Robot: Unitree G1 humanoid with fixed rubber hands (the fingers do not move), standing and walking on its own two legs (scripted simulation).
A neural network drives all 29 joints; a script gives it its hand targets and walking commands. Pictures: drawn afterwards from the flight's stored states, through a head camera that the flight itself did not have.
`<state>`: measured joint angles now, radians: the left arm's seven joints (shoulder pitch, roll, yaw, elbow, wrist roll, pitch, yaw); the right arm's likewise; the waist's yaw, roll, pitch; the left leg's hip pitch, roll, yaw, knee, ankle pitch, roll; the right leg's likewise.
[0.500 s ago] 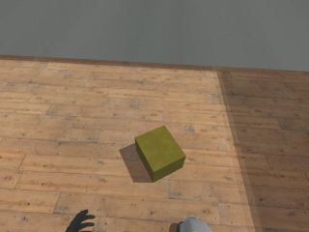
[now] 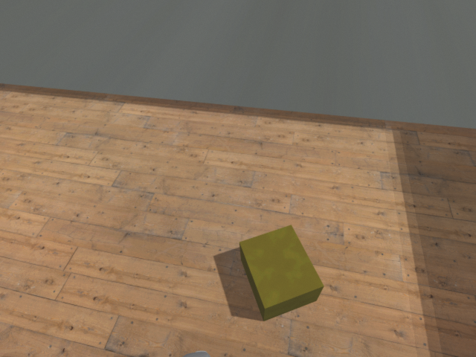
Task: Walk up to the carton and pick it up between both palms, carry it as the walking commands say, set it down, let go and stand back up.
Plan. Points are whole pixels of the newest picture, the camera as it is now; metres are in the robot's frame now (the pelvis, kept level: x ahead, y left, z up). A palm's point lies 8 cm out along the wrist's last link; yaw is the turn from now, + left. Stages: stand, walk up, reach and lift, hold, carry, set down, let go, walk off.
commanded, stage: walk up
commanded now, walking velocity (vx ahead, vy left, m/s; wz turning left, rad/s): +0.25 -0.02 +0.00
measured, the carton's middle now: (277, 271) +0.55 -0.07 -0.70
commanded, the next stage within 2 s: none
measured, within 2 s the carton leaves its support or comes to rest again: neither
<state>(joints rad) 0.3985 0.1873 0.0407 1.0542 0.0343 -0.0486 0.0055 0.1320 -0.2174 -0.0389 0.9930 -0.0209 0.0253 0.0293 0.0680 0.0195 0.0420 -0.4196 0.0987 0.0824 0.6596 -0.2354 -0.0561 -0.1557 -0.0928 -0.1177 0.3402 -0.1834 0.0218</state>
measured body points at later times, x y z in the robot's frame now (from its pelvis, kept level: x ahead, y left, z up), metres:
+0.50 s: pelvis +0.02 -0.01 -0.01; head +0.04 -0.01 +0.44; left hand +0.13 +0.24 -0.16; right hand +0.02 -0.28 -0.16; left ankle +0.07 +0.15 -0.75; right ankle +0.01 -0.15 -0.75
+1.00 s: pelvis +0.01 -0.05 +0.00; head +0.03 -0.03 +0.45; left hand +0.07 +0.21 -0.16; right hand -0.02 -0.31 -0.14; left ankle +0.02 +0.09 -0.75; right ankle -0.01 -0.18 -0.69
